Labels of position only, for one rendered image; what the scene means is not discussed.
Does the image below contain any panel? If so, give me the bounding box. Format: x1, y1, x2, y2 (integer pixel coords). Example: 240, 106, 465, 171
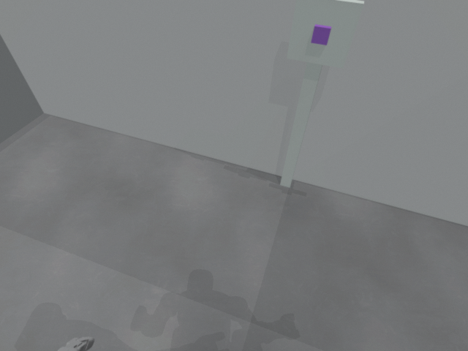
280, 0, 364, 188

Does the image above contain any left robot hand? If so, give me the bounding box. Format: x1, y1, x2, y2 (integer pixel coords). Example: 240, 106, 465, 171
58, 336, 94, 351

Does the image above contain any button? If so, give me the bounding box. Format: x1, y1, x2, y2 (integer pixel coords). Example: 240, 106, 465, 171
311, 24, 331, 45

